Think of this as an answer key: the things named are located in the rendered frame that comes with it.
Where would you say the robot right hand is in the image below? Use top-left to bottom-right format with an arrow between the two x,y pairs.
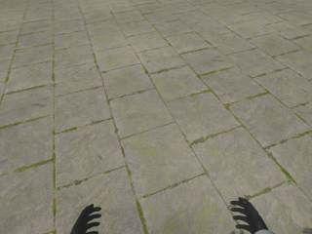
230,197 -> 269,234

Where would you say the robot left hand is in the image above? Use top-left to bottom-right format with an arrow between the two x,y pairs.
70,204 -> 101,234

